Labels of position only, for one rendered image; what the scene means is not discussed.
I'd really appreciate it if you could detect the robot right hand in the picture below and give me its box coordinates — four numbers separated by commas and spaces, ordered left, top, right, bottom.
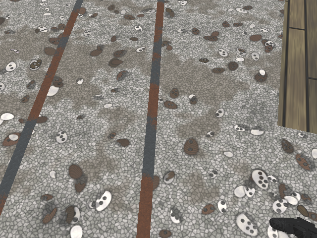
269, 217, 317, 238

